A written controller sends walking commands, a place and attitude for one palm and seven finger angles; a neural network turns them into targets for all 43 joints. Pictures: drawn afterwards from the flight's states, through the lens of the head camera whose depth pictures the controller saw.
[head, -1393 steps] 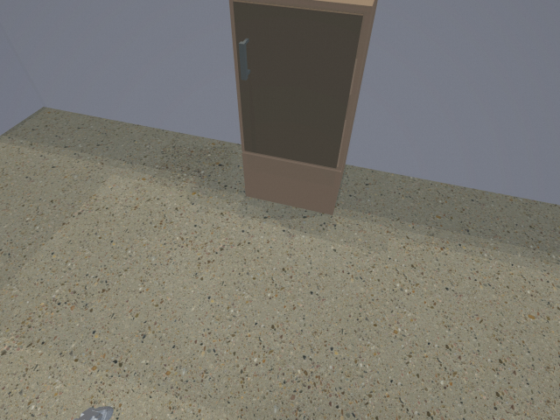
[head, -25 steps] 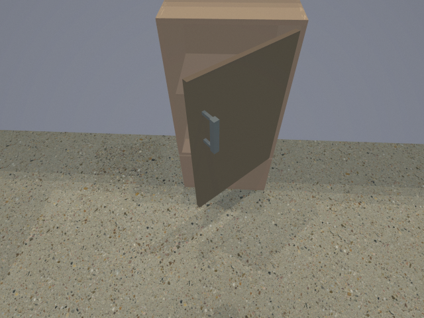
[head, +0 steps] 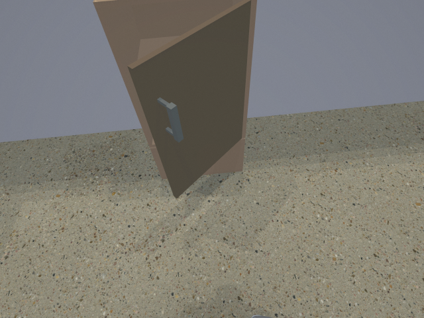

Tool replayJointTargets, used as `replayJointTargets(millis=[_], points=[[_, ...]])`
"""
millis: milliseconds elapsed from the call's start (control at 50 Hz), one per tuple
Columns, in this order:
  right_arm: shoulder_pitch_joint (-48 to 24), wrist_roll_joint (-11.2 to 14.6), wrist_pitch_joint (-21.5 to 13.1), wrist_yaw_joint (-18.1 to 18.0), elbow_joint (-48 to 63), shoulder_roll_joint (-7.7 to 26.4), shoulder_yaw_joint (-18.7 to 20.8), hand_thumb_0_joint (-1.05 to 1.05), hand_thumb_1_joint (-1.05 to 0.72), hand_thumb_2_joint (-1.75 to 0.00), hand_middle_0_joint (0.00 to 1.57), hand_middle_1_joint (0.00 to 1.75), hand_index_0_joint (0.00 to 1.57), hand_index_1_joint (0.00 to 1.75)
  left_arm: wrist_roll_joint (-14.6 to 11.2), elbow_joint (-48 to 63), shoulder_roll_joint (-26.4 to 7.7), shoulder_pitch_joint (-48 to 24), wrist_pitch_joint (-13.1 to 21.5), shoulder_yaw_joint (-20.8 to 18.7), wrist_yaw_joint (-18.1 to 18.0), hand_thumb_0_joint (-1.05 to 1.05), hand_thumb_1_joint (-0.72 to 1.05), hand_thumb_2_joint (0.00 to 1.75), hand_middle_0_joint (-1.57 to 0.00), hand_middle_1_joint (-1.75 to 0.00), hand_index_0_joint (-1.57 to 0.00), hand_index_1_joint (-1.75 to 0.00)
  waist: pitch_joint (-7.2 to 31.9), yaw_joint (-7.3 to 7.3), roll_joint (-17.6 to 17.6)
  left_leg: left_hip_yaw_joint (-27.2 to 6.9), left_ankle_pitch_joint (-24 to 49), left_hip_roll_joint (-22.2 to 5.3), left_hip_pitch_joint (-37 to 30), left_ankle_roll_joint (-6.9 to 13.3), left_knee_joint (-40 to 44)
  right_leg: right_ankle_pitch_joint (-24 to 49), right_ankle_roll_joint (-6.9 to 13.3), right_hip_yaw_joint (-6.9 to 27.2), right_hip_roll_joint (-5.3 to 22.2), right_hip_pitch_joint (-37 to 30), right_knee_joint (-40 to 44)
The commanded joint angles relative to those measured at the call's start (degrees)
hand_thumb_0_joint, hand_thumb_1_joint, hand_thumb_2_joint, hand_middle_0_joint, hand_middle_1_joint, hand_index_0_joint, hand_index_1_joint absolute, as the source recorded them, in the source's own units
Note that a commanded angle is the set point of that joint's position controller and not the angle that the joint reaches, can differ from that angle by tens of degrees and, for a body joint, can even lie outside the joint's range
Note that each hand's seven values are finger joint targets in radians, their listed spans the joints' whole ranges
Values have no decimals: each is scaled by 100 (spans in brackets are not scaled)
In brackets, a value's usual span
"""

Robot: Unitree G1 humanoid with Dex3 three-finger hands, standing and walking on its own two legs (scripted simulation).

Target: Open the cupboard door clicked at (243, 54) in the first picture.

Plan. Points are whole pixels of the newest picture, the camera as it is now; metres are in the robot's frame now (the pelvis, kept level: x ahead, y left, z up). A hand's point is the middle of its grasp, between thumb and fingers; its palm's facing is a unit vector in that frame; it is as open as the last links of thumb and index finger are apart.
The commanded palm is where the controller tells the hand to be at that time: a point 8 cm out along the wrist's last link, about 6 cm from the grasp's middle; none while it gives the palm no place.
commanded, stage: walk to a spot facing it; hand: left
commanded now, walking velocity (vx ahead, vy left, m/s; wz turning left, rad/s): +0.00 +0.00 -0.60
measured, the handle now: (170, 120) +0.57 +0.16 -0.02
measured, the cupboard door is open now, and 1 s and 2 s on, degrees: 42 42 42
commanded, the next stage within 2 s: none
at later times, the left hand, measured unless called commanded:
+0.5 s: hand out of the picture +0.09 +0.18 -0.14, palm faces -0.16 -0.95 -0.25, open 7.4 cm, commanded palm none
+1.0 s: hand (173, 259) +0.25 +0.12 -0.15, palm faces -0.57 -0.78 -0.27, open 7.4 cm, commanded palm none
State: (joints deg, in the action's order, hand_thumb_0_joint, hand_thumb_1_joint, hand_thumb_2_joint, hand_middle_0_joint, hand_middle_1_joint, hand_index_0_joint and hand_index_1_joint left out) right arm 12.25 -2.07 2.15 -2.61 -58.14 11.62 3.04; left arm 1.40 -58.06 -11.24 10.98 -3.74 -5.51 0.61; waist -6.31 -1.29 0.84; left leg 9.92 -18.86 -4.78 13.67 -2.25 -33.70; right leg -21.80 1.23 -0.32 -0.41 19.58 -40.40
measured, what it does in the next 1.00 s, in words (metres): steps on the spot, turning right: left foot, then right foot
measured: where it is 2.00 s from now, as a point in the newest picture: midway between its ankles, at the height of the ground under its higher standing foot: outside the picture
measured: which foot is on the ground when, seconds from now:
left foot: down 0.00-0.02, up 0.04-0.60, down 0.62-1.00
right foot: down 0.00-0.62, up 0.64-0.98, down 1.00-1.00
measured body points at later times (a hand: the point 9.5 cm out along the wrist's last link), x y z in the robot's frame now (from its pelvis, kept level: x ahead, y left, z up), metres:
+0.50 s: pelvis +0.01 +0.00 +0.02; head +0.07 -0.03 +0.46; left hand +0.10 +0.23 -0.13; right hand +0.10 -0.28 -0.12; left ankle +0.04 +0.15 -0.67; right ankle +0.01 -0.08 -0.72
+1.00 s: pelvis +0.03 +0.01 +0.00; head +0.07 -0.03 +0.45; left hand +0.28 +0.16 -0.13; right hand -0.11 -0.22 -0.14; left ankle +0.06 +0.15 -0.72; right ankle -0.04 -0.09 -0.72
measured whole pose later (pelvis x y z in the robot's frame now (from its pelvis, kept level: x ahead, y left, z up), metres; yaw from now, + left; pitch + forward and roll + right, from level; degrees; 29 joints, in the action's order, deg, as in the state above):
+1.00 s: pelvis +0.03 +0.01 +0.00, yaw -36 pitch +1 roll -1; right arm 17.0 -1.7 1.6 -1.4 -51.9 13.6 1.6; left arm 1.2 -50.3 -15.8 6.9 -3.1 -4.5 2.5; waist -6.1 0.9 1.1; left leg 9.4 -23.0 -7.5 12.6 -2.5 -35.7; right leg -15.6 -0.1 -3.3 1.4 18.5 -35.6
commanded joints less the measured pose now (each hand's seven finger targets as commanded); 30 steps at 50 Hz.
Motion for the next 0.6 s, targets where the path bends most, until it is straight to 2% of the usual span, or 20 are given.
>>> replayJointTargets(millis=[0, 20, 40, 60, 80, 100, 120, 160, 240, 320, 380, 440, 480, 520, 540, 560, 580], points=[[-269, 99, -61, -40, 722, 524, 200, 0, -90, -90, 20, 30, 20, 30, 93, 253, -1215, 866, 245, -263, -70, 0, 90, 90, -20, -30, -20, -30, 628, -315, -1770, 36, -520, 23, 1365, 68, -1396, 2771, 419, 2313, 1474, -1364, 2010], [-439, 100, -8, -23, 854, 526, 179, 0, -90, -90, 20, 30, 20, 30, 8, 212, -1447, 1061, 238, -282, -133, 0, 90, 90, -20, -30, -20, -30, 627, -454, -2121, -526, -1753, 413, 1686, 31, -2633, 3879, 677, 2928, 1950, -1290, 2292], [-364, 99, 75, -37, 738, 676, 229, 0, -90, -90, 20, 30, 20, 30, -27, 257, -1227, 872, 219, -260, -195, 0, 90, 90, -20, -30, -20, -30, 554, -255, -1814, -1115, -1382, 262, 1752, 87, -3194, 3252, 563, 2762, 1629, -1185, 2317], [-403, 93, 85, -11, 716, 662, 229, 0, -90, -90, 20, 30, 20, 30, -34, 387, -1044, 521, 198, -230, -219, 0, 90, 90, -20, -30, -20, -30, 399, -134, -1522, -1211, -1010, 186, 1916, 87, -3349, 2633, 604, 2611, 1455, -1022, 2326], [-464, 96, 73, 26, 743, 630, 216, 0, -90, -90, 20, 30, 20, 30, -51, 496, -1001, 316, 210, -213, -215, 0, 90, 90, -20, -30, -20, -30, 345, -54, -1080, -1216, -663, 158, 1954, 44, -3441, 2552, 718, 2487, 1288, -1013, 2196], [-451, 89, 52, 50, 762, 595, 193, 0, -90, -90, 20, 30, 20, 30, -58, 563, -950, 303, 260, -187, -225, 0, 90, 90, -20, -30, -20, -30, 629, -3, -728, -1225, -458, 157, 1927, -2, -3382, 2821, 787, 2352, 1193, -1270, 2085], [-451, 94, 42, 57, 744, 563, 184, 0, -90, -90, 20, 30, 20, 30, -61, 559, -919, 379, 298, -192, -254, 0, 90, 90, -20, -30, -20, -30, 911, -13, -516, -1208, -340, 166, 1908, -31, -3255, 3151, 696, 2278, 1124, -1591, 1985], [-552, 110, 66, 42, 800, 532, 156, 0, -90, -90, 20, 30, 20, 30, -67, 565, -955, 581, 322, -181, -268, 0, 90, 90, -20, -30, -20, -30, 1179, -61, -397, -1205, -258, 230, 1919, -84, -3057, 3590, 563, 2216, 998, -1974, 1920], [-788, 130, 93, -2, 931, 604, 153, 0, -90, -90, 20, 30, 20, 30, -58, 568, -982, 756, 297, -193, -275, 0, 90, 90, -20, -30, -20, -30, 1048, -137, -700, -1301, -215, 284, 2058, -122, -2792, 3779, 375, 2350, 903, -2138, 2004], [-957, 142, 64, 0, 1086, 628, 153, 0, -90, -90, 20, 30, 20, 30, -10, 638, -985, 780, 289, -197, -258, 0, 90, 90, -20, -30, -20, -30, 950, -146, -795, -1388, -327, 321, 1925, -109, -2467, 3388, 603, 2676, 931, -1850, 2051], [-1072, 146, 42, 18, 1177, 608, 147, 0, -90, -90, 20, 30, 20, 30, 4, 720, -1055, 745, 272, -212, -224, 0, 90, 90, -20, -30, -20, -30, 871, -156, -670, -1400, -374, 397, 1754, -68, -2175, 2861, 791, 2927, 903, -1556, 2128], [-1071, 169, -26, 31, 1269, 562, 134, 0, -90, -90, 20, 30, 20, 30, 41, 798, -1099, 641, 262, -219, -210, 0, 90, 90, -20, -30, -20, -30, 914, -147, -691, -1412, -578, 466, 1392, -14, -1514, 2731, 1006, 3122, 880, -1335, 2046], [-986, 198, -67, 32, 1283, 528, 122, 0, -90, -90, 20, 30, 20, 30, 35, 840, -1168, 562, 250, -235, -192, 0, 90, 90, -20, -30, -20, -30, 997, -127, -736, -1384, -536, 562, 1068, 37, -1026, 2860, 966, 3182, 787, -1211, 1961], [-698, 219, -107, 11, 1240, 542, 127, 0, -90, -90, 20, 30, 20, 30, 18, 869, -1155, 425, 240, -227, -186, 0, 90, 90, -20, -30, -20, -30, 1066, 10, -742, -1424, -234, 586, 553, 65, -271, 2828, 788, 3154, 640, -960, 1791], [-403, 220, -143, -15, 1172, 591, 132, 0, -90, -90, 20, 30, 20, 30, -6, 927, -1140, 275, 235, -217, -183, 0, 90, 90, -20, -30, -20, -30, 1176, 165, -649, -1439, 120, 537, -47, 91, 365, 2633, 629, 3030, 528, -653, 1635], [-106, 209, -195, -45, 1090, 732, 154, 0, -90, -90, 20, 30, 20, 30, -39, 995, -1042, 142, 235, -193, -173, 0, 90, 90, -20, -30, -20, -30, 1253, 321, -397, -1632, 425, 227, -994, 186, 1064, 1954, 380, 2713, 227, 121, 1343], [1, 135, -252, -82, 1097, 1218, 227, 0, -90, -90, 20, 30, 20, 30, -98, 1088, -744, 267, 233, -131, -119, 0, 90, 90, -20, -30, -20, -30, 1298, 335, 910, -2946, 217, -1020, -1819, 575, 1734, 314, 95, 1882, -539, 1309, 537]])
